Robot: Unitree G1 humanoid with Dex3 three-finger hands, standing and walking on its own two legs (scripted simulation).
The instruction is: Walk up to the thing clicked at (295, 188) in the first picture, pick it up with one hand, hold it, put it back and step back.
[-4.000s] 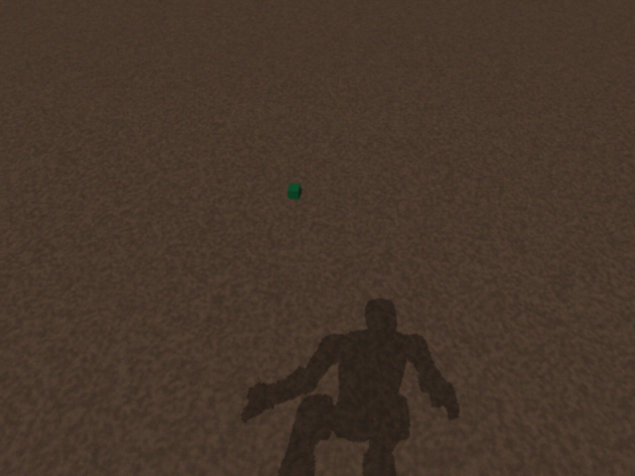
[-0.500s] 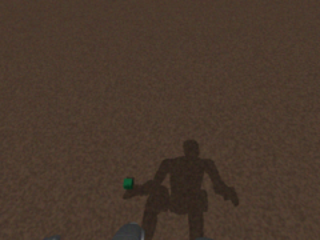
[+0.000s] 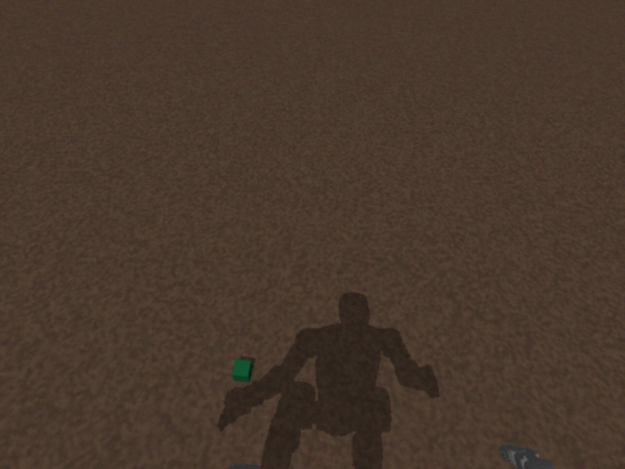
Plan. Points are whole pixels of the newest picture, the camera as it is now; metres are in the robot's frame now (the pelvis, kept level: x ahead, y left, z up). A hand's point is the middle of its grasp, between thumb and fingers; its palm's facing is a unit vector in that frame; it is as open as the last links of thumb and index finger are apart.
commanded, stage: walk up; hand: left
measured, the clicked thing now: (242, 370) +0.50 +0.22 -0.74
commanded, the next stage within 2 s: none
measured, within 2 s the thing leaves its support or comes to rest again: neither
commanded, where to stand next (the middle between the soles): +0.10 -0.02 m, yaw +0 degrees
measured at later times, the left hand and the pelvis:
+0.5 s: hand out of the picture +0.12 +0.25 -0.14, palm faces -0.03 -0.95 -0.31, open 7.3 cm; pelvis +0.02 +0.00 +0.02, yaw +0 degrees
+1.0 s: hand out of the picture +0.10 +0.26 -0.14, palm faces -0.01 -0.95 -0.32, open 7.3 cm; pelvis +0.03 +0.01 +0.02, yaw +0 degrees
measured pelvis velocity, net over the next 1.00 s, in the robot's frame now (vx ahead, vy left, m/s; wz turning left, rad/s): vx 0.03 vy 0.01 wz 0.00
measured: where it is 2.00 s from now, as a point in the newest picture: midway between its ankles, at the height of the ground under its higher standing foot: outside the picture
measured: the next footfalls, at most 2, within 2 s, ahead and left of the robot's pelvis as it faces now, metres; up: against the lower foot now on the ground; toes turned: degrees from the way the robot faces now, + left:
left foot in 1.82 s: +0.22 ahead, +0.09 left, +0.00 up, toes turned +0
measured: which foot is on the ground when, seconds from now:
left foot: down 0.00-1.00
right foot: down 0.00-1.00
